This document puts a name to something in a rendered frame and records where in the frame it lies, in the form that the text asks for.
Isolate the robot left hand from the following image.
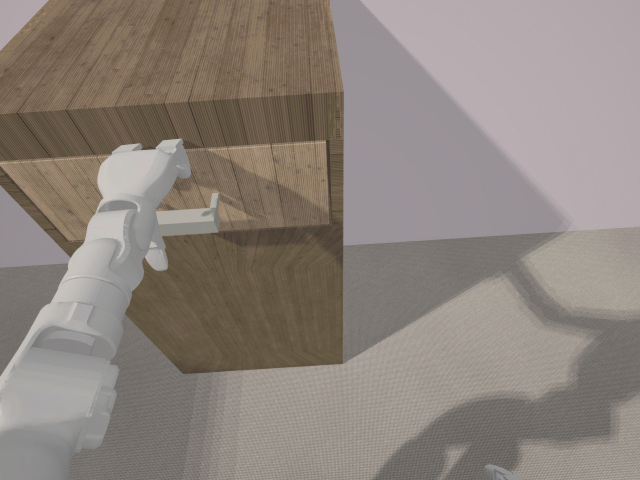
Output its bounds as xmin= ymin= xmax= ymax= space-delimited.
xmin=97 ymin=139 xmax=191 ymax=271

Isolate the robot left forearm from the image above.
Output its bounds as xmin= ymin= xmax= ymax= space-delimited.
xmin=0 ymin=193 xmax=157 ymax=403

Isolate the cabinet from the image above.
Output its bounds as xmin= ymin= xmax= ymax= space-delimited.
xmin=0 ymin=0 xmax=344 ymax=374

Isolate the drawer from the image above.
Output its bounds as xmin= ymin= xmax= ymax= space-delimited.
xmin=0 ymin=140 xmax=329 ymax=241

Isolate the left robot upper arm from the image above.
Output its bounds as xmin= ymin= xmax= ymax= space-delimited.
xmin=0 ymin=347 xmax=119 ymax=480

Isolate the handle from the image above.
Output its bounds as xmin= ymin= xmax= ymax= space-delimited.
xmin=156 ymin=193 xmax=220 ymax=236

